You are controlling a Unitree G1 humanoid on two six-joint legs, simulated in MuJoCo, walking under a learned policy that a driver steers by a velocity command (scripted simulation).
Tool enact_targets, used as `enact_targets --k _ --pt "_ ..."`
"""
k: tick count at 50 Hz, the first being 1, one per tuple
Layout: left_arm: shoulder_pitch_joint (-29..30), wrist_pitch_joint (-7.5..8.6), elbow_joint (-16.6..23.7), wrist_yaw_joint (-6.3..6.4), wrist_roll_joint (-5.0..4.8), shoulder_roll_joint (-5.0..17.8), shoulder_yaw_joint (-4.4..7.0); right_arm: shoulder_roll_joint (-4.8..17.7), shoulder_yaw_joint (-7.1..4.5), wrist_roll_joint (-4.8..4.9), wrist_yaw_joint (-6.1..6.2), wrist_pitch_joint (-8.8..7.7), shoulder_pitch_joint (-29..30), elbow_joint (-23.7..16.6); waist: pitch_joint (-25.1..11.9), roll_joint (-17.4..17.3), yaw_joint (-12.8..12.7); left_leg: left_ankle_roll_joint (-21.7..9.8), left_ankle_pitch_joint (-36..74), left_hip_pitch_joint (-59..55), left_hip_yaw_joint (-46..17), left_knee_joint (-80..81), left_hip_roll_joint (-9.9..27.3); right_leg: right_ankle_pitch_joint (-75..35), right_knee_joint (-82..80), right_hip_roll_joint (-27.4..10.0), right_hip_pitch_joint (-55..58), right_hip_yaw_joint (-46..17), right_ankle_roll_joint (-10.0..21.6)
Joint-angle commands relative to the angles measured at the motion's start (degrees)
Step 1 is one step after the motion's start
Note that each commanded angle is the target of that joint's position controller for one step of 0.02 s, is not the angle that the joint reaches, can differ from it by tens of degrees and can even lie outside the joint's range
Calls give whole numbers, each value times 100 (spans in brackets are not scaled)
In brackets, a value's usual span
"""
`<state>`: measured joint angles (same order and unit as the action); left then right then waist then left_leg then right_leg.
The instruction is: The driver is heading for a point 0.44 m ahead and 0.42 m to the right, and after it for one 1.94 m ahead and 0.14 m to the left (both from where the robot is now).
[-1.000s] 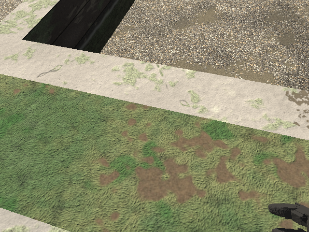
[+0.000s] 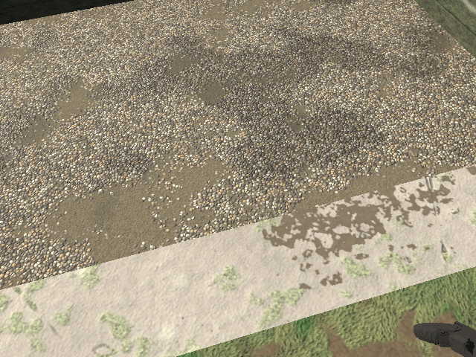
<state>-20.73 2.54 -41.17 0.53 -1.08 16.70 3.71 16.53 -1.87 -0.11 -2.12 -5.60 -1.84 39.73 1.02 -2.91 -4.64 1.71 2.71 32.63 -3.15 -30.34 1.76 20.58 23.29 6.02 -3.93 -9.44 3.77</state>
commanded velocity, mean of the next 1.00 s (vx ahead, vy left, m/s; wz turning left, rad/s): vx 0.31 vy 0.00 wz -0.33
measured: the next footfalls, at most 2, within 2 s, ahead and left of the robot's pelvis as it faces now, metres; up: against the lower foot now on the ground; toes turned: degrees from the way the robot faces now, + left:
left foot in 0.06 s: +0.21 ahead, +0.13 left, +0.00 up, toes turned -2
right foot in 0.54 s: +0.45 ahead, -0.11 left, +0.00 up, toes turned -7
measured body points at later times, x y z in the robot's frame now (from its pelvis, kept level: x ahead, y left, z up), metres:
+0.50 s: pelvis +0.27 +0.02 +0.00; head +0.30 +0.01 +0.45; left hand +0.49 +0.23 -0.09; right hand +0.27 -0.26 -0.13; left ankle +0.17 +0.13 -0.74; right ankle +0.41 -0.12 -0.71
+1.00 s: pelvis +0.36 +0.02 -0.01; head +0.39 +0.02 +0.44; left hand +0.58 +0.24 -0.12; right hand +0.43 -0.28 -0.09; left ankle +0.44 +0.12 -0.74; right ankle +0.41 -0.11 -0.73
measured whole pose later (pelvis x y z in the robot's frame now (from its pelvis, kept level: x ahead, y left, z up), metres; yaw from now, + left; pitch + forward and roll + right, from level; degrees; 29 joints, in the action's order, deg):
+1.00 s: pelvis +0.36 +0.02 -0.01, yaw -21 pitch +0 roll +0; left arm -11.4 -2.6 -40.0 2.5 -1.3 17.1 3.8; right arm 15.0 -2.7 -1.1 0.9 0.5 -8.4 37.0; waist 2.6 1.6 -1.2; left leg -0.2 -13.0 18.6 -3.5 -32.7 -1.8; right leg 15.4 34.9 7.8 -24.4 -11.2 1.4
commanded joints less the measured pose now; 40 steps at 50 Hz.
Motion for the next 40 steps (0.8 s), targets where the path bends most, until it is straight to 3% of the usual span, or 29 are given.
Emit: enact_targets --k 1,2,3,4,5,6,7,8,10,11,14,16,18,20,22,24,25,26,27,28,29,30,31,32,33,34,36,38,40 --pt "-118 -1 132 14 -13 845 238 664 -240 11 -18 -131 92 -404 -23 993 256 -321 -483 -688 163 231 -93 -2383 -62 -1599 -52 -1064 706" --pt "-56 -10 144 6 -3 753 203 784 -319 -26 15 -147 -402 -273 -270 938 516 -491 -431 -1391 278 387 -175 -3120 478 -1360 -60 -908 578" --pt "-15 -7 239 -9 57 543 107 1050 -403 -86 52 -168 -1199 -182 -1038 672 879 -806 32 -2753 -239 147 428 -2937 1748 -1046 -503 -591 370" --pt "-787 52 227 1 -19 209 -1 1498 -540 -116 69 -143 -2008 -13 -2054 -675 841 -1715 -614 -4974 -2341 202 1642 -1102 3865 -261 -2323 20 -100" --pt "-978 111 159 9 -87 335 -14 1250 -499 68 -18 -94 -2364 199 -2199 -1474 876 -2043 -2337 -5394 -4179 1114 2094 1229 4934 -28 -3518 -68 -240" --pt "-327 121 210 2 -150 795 104 845 -381 148 -10 -73 -2080 155 -1243 -675 1001 -1776 -3259 -4746 -3793 1305 1972 953 5402 -352 -4101 -215 -208" --pt "285 115 365 17 -120 791 106 708 -322 93 2 -33 -1665 70 -605 -185 936 -1569 -2977 -3909 -2984 1389 1734 489 5299 -618 -4154 74 -183" --pt "603 130 453 20 -14 720 102 586 -268 18 -3 -9 -1388 57 -150 15 800 -1527 -2371 -3136 -2416 1544 1494 140 4919 -810 -4035 240 -180" --pt "398 74 371 -1 30 535 121 359 -184 -61 9 -74 -1164 45 -83 -258 488 -1407 -1465 -2437 -1699 1759 1097 -249 4343 -1111 -3420 305 -207" --pt "274 45 306 -5 24 431 108 346 -182 -39 14 -100 -1177 78 -141 -373 434 -1431 -1130 -2327 -1454 1843 1001 -287 4166 -1140 -3267 389 -248" --pt "605 45 381 33 67 282 45 644 -262 -11 90 -95 -1311 178 -41 -212 479 -1561 -28 -2299 -944 2030 988 -813 3292 -1227 -3411 545 -380" --pt "910 90 410 11 103 122 -34 719 -287 39 134 -38 -1430 243 -51 -151 593 -1494 381 -2410 -602 2035 915 -1429 2483 -1248 -3308 617 -417" --pt "1206 136 441 -44 75 44 -82 793 -296 79 156 36 -1566 317 -41 -101 715 -1405 560 -2502 -270 1976 850 -2010 1821 -1165 -3124 735 -415" --pt "1463 139 467 -88 34 66 -101 855 -310 72 163 77 -1727 414 -15 -77 835 -1355 586 -2565 -45 1901 893 -2376 1488 -1069 -2903 858 -409" --pt "1609 137 539 -136 42 111 -85 817 -283 82 153 143 -1729 483 71 -54 825 -1253 1499 -2755 124 1559 974 -2317 1281 -943 -2766 880 -302" --pt "1572 116 597 -179 86 159 -60 886 -299 87 222 255 -1680 503 -23 -103 763 -1114 2350 -3038 306 1021 1016 -2019 1053 -709 -2552 1021 -137" --pt "1344 83 543 -188 123 287 -6 998 -332 124 270 328 -1527 456 -177 -154 613 -1016 2907 -3115 374 552 969 -1837 927 -538 -2204 1157 -36" --pt "788 64 406 -192 125 425 79 1008 -331 188 335 393 -1343 363 -504 -141 297 -859 3158 -3079 503 -118 815 -2075 630 -353 -1486 1285 59" --pt "264 38 312 -148 105 754 204 921 -306 155 389 413 -1345 300 -807 90 61 -540 2457 -2674 723 -1246 521 -3372 387 -527 -615 979 249" --pt "-168 -16 362 -48 139 1282 293 581 -193 -96 394 355 -1489 79 -1424 1272 79 -113 -883 -1255 943 -3480 -89 -6109 708 -1854 838 -705 940" --pt "39 -49 484 -79 202 1211 165 317 -67 -42 287 284 -2170 32 -2332 2014 506 52 -4383 -122 117 -4707 -657 -6792 555 -2975 1721 -2504 1992" --pt "264 -122 582 -136 128 925 125 783 -171 78 244 311 -1917 92 -2209 1184 276 74 -4175 8 -340 -4900 -309 -5422 280 -2661 1196 -2131 1861" --pt "583 -170 634 -157 109 752 82 799 -200 152 255 383 -1427 -70 -1473 991 306 44 -3935 394 -150 -4755 -183 -4363 130 -2323 667 -1619 1609" --pt "816 -206 656 -146 98 672 54 747 -214 109 329 464 -1194 -78 -966 516 390 51 -3625 414 -117 -4318 -28 -3667 -67 -2045 -47 -1294 1365" --pt "965 -212 671 -112 93 677 51 812 -260 28 422 565 -1108 -125 -703 478 500 97 -3323 154 -107 -3894 45 -3276 -244 -1852 -661 -1114 1245" --pt "1032 -229 674 -84 151 806 99 738 -256 -2 449 643 -1171 -158 -627 651 627 160 -3070 -235 -31 -3596 -25 -3188 -360 -1685 -1143 -989 1227" --pt "1059 -243 655 -22 208 821 128 580 -233 -39 506 703 -1265 -201 -782 865 694 268 -2819 -605 17 -3066 -151 -3438 -357 -1543 -1370 -848 1258" --pt "1054 -267 633 44 154 829 146 506 -212 -50 543 728 -1138 -285 -988 864 655 308 -2444 -780 -44 -2593 -203 -3299 -302 -1479 -1335 -869 1206" --pt "1073 -327 625 115 91 861 175 444 -194 -46 524 754 -896 -415 -1000 859 574 308 -2221 -850 -110 -2214 -233 -2483 -346 -1439 -1356 -1061 1114"
Keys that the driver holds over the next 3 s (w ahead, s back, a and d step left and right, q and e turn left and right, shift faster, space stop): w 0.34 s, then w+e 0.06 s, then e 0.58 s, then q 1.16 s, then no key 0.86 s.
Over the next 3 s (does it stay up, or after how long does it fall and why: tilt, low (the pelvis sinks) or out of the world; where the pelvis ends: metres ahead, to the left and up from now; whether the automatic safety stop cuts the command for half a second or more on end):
stays up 0.27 0.05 0.00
